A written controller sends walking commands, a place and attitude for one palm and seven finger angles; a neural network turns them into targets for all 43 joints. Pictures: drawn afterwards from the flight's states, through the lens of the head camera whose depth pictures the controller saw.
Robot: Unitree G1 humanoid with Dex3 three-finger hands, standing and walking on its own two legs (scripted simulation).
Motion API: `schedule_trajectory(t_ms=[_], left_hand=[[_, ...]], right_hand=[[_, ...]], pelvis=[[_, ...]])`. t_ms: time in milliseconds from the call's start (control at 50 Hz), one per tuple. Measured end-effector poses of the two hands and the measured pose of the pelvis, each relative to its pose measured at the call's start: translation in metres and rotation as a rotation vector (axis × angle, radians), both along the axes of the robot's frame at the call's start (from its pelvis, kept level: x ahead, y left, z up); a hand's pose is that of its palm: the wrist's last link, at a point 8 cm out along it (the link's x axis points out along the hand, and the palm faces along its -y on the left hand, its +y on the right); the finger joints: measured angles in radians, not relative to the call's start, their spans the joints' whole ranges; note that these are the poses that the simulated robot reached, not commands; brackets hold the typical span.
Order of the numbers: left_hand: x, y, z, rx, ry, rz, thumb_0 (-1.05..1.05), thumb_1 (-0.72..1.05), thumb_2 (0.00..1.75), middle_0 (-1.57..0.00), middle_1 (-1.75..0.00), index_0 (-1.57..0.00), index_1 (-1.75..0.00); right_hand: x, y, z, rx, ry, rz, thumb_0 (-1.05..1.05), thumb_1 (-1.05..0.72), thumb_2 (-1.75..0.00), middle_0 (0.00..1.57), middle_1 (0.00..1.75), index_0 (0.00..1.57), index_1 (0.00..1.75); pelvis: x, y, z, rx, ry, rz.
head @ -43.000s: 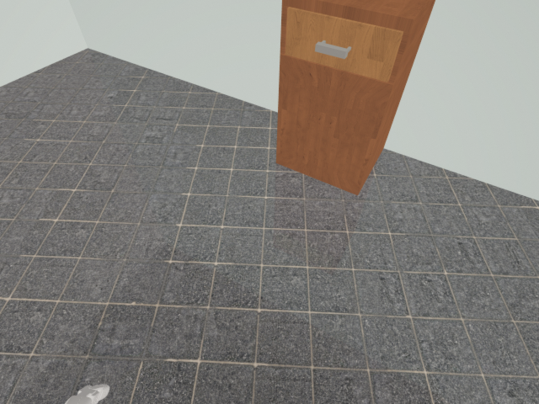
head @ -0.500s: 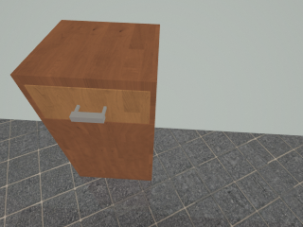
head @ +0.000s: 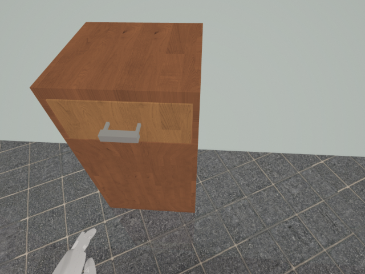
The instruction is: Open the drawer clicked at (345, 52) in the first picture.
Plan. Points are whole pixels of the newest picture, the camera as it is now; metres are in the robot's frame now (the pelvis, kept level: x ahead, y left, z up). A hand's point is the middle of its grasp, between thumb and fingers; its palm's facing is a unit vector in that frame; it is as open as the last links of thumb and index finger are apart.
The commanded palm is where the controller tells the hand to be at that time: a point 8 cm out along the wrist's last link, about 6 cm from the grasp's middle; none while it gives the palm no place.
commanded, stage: raise the hand with hooked fingers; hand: left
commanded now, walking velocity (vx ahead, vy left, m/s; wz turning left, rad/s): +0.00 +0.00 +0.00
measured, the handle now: (121, 130) +0.53 +0.23 -0.04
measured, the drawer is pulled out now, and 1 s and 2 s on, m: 0.00 0.00 0.00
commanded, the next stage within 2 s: move the hooked fingers above the handle in 1.74 s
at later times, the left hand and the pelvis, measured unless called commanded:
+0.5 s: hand (91, 238) +0.20 +0.21 -0.02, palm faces +0.08 -0.04 -1.00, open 10.0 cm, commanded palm +0.18 +0.22 +0.03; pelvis -0.01 -0.05 -0.05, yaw +1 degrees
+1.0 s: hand (93, 192) +0.28 +0.22 +0.03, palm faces +0.07 -0.11 -0.99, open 12.8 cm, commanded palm +0.26 +0.22 +0.10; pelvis +0.01 -0.02 -0.01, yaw -3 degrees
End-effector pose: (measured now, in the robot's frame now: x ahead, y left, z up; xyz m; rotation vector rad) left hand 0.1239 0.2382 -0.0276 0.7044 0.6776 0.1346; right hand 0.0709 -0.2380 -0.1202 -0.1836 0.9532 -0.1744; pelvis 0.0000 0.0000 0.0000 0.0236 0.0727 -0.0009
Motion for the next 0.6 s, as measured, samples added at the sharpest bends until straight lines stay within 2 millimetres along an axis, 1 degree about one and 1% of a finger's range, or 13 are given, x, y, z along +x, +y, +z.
schedule_trajectory(t_ms=[40,60,80,120,160,220,280,320,380,440,480,520,600], left_hand=[[0.034,-0.003,0.027,0.205,-0.150,-0.126,0.02,0.83,0.87,-0.21,-0.34,-0.21,-0.35],[0.046,-0.006,0.038,0.309,-0.213,-0.181,0.02,0.81,0.86,-0.21,-0.35,-0.21,-0.36],[0.055,-0.010,0.046,0.404,-0.265,-0.228,0.01,0.80,0.86,-0.21,-0.36,-0.21,-0.37],[0.062,-0.019,0.052,0.543,-0.329,-0.305,0.01,0.76,0.84,-0.21,-0.39,-0.21,-0.39],[0.056,-0.029,0.048,0.616,-0.344,-0.363,0.01,0.72,0.82,-0.21,-0.41,-0.21,-0.42],[0.033,-0.038,0.033,0.660,-0.306,-0.417,0.01,0.65,0.79,-0.21,-0.46,-0.22,-0.46],[0.010,-0.036,0.023,0.698,-0.266,-0.432,0.00,0.58,0.77,-0.23,-0.50,-0.24,-0.50],[0.002,-0.031,0.022,0.724,-0.269,-0.425,0.00,0.53,0.74,-0.24,-0.53,-0.25,-0.53],[0.009,-0.025,0.030,0.762,-0.324,-0.401,0.00,0.45,0.71,-0.25,-0.58,-0.26,-0.58],[0.029,-0.024,0.044,0.794,-0.385,-0.380,0.00,0.38,0.68,-0.26,-0.62,-0.27,-0.63],[0.045,-0.026,0.053,0.805,-0.399,-0.370,0.00,0.33,0.66,-0.26,-0.65,-0.27,-0.66],[0.059,-0.028,0.060,0.800,-0.387,-0.366,0.00,0.29,0.64,-0.26,-0.68,-0.27,-0.68],[0.078,-0.033,0.070,0.757,-0.324,-0.393,0.00,0.20,0.61,-0.27,-0.74,-0.27,-0.74]], right_hand=[[0.029,-0.007,0.002,-0.006,-0.093,0.025,0.01,-0.91,-0.90,0.21,0.30,0.20,0.30],[0.044,-0.011,0.005,-0.008,-0.133,0.037,0.01,-0.91,-0.90,0.21,0.30,0.20,0.30],[0.059,-0.014,0.008,-0.009,-0.170,0.048,0.01,-0.91,-0.90,0.21,0.30,0.20,0.30],[0.086,-0.021,0.017,-0.005,-0.230,0.068,0.01,-0.91,-0.90,0.21,0.30,0.20,0.30],[0.110,-0.026,0.026,-0.005,-0.270,0.098,0.01,-0.91,-0.90,0.21,0.30,0.20,0.30],[0.140,-0.029,0.036,-0.026,-0.297,0.168,0.01,-0.91,-0.90,0.20,0.30,0.20,0.30],[0.162,-0.028,0.037,-0.062,-0.292,0.246,0.01,-0.91,-0.90,0.20,0.30,0.20,0.30],[0.172,-0.025,0.033,-0.075,-0.285,0.286,0.01,-0.91,-0.90,0.20,0.30,0.20,0.30],[0.180,-0.019,0.021,-0.065,-0.273,0.317,0.01,-0.91,-0.90,0.20,0.30,0.20,0.30],[0.177,-0.011,0.007,-0.022,-0.250,0.316,0.01,-0.91,-0.90,0.20,0.30,0.20,0.30],[0.168,-0.007,-0.001,0.014,-0.218,0.298,0.01,-0.91,-0.90,0.20,0.30,0.20,0.30],[0.155,-0.004,-0.007,0.047,-0.175,0.271,0.01,-0.91,-0.90,0.20,0.30,0.20,0.30],[0.124,-0.009,-0.012,0.076,-0.085,0.208,0.01,-0.91,-0.90,0.21,0.30,0.20,0.30]], pelvis=[[-0.005,-0.002,-0.006,-0.005,0.033,-0.009],[-0.006,-0.004,-0.009,-0.005,0.050,-0.020],[-0.008,-0.006,-0.013,-0.003,0.064,-0.032],[-0.010,-0.011,-0.019,0.002,0.087,-0.054],[-0.012,-0.017,-0.024,0.009,0.103,-0.065],[-0.014,-0.027,-0.030,0.016,0.117,-0.057],[-0.015,-0.036,-0.036,0.014,0.127,-0.032],[-0.015,-0.042,-0.041,0.008,0.132,-0.011],[-0.016,-0.048,-0.048,-0.005,0.136,0.015],[-0.015,-0.051,-0.052,-0.010,0.137,0.025],[-0.014,-0.053,-0.050,-0.008,0.134,0.023],[-0.011,-0.054,-0.045,-0.002,0.129,0.015],[-0.004,-0.053,-0.032,0.011,0.116,-0.009]])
